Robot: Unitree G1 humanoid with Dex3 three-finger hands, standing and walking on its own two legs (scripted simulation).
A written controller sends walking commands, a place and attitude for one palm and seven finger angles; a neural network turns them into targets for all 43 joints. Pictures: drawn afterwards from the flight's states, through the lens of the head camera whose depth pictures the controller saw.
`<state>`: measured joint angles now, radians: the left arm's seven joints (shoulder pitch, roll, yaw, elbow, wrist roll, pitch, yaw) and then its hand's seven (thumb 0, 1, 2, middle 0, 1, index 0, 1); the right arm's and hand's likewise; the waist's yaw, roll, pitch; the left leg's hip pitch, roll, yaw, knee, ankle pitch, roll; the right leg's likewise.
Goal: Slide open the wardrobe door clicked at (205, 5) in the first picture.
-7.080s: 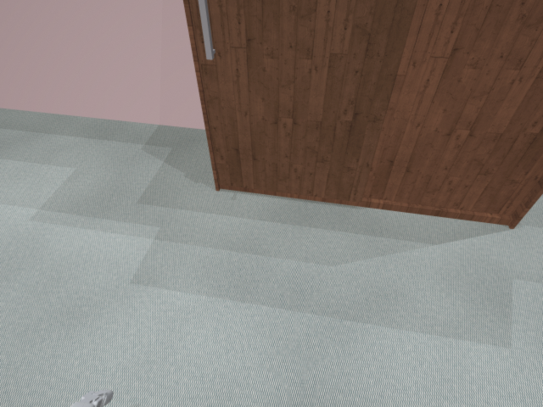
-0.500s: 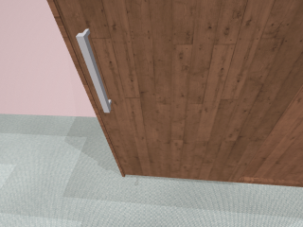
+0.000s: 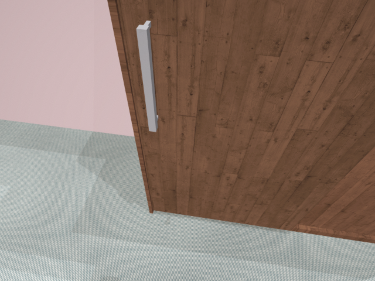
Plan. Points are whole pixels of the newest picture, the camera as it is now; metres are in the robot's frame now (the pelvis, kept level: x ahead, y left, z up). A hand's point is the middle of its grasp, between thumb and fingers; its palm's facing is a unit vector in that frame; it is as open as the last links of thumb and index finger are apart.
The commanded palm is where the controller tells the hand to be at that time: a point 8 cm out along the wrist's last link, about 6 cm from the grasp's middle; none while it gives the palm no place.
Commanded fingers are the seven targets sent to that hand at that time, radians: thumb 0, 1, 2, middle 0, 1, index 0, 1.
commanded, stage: come to a stop and stand still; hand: left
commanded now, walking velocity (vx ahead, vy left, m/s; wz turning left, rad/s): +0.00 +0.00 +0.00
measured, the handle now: (151, 83) +0.56 +0.16 +0.12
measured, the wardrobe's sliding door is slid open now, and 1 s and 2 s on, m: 0.00 0.00 0.00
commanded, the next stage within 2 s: look again from close up in 0.16 s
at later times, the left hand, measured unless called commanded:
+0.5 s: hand out of the picture +0.02 +0.21 -0.16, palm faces +0.04 -0.95 -0.30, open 7.4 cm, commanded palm none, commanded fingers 0.00 0.90 0.90 -0.20 -0.30 -0.20 -0.30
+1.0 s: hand out of the picture -0.07 +0.23 -0.17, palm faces +0.04 -0.96 -0.29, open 7.4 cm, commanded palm none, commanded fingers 0.00 0.90 0.90 -0.20 -0.30 -0.20 -0.30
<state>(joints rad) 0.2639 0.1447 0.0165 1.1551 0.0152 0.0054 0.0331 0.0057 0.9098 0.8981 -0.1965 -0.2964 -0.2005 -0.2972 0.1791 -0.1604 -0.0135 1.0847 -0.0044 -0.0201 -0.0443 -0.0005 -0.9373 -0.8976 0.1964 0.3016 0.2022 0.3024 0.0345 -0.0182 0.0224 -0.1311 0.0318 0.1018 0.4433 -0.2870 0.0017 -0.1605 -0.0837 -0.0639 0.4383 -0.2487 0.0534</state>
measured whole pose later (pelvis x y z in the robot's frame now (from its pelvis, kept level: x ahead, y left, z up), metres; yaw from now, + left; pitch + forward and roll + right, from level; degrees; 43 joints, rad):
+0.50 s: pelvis -0.04 -0.01 -0.01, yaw +1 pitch -4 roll +0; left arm 0.26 0.24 0.03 0.99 0.02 0.01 0.03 0.01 0.91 0.90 -0.20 -0.30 -0.20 -0.30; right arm 0.30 -0.24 -0.03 1.01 -0.02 0.00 -0.02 0.01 -0.90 -0.90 0.20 0.30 0.20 0.30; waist -0.02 0.02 0.01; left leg -0.19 0.04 0.09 0.56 -0.30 0.00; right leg -0.22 -0.09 -0.07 0.56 -0.27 0.04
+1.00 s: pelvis -0.09 -0.01 -0.01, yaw +2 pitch -3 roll -1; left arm 0.28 0.30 0.02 1.02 0.02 0.01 0.01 0.01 0.91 0.90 -0.20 -0.30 -0.20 -0.30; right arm 0.28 -0.30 -0.02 1.04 -0.02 0.01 0.00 0.01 -0.90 -0.90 0.20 0.30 0.20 0.30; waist 0.00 0.00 0.01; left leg -0.28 0.03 0.04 0.52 -0.20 0.01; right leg -0.27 -0.07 -0.08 0.48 -0.20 0.02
